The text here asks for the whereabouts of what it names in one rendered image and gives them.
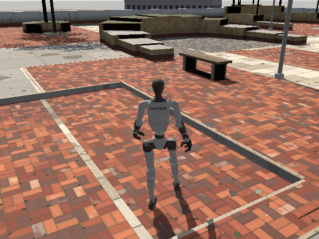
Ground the robot right upper arm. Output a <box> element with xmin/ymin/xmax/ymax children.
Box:
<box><xmin>169</xmin><ymin>100</ymin><xmax>183</xmax><ymax>128</ymax></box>

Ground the robot left upper arm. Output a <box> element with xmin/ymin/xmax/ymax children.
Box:
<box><xmin>136</xmin><ymin>100</ymin><xmax>148</xmax><ymax>126</ymax></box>

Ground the robot left shin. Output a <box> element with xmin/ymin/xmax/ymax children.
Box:
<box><xmin>147</xmin><ymin>169</ymin><xmax>155</xmax><ymax>202</ymax></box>

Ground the right robot hand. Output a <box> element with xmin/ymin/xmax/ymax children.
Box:
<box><xmin>180</xmin><ymin>140</ymin><xmax>192</xmax><ymax>152</ymax></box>

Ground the robot left forearm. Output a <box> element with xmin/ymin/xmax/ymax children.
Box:
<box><xmin>133</xmin><ymin>119</ymin><xmax>141</xmax><ymax>134</ymax></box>

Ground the robot right thigh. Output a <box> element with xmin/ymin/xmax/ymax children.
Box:
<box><xmin>166</xmin><ymin>138</ymin><xmax>176</xmax><ymax>164</ymax></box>

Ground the robot right forearm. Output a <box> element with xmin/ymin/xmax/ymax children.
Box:
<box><xmin>178</xmin><ymin>120</ymin><xmax>190</xmax><ymax>142</ymax></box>

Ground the left robot hand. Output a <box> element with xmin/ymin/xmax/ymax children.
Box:
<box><xmin>133</xmin><ymin>131</ymin><xmax>145</xmax><ymax>140</ymax></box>

